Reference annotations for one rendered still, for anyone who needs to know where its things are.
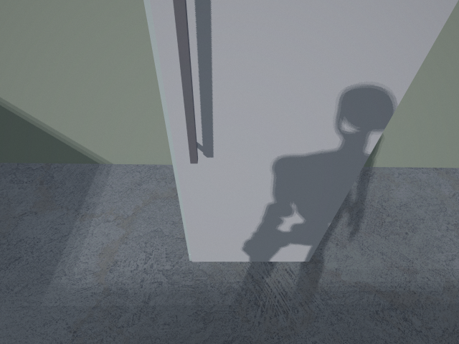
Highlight handle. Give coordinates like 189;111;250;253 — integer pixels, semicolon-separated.
173;0;198;163

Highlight fridge door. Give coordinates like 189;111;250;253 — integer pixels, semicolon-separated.
150;0;458;262

